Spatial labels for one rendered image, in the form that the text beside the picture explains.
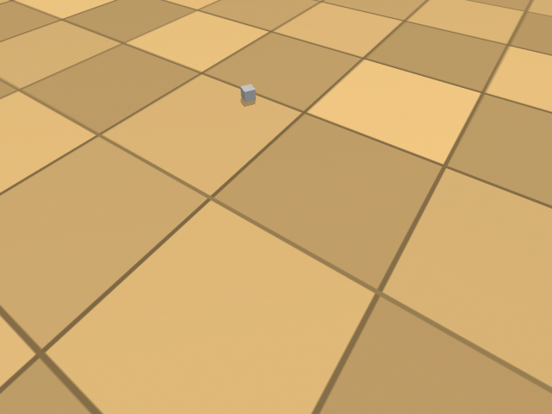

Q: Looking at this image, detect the cube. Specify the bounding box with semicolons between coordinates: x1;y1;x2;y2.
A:
241;84;256;103

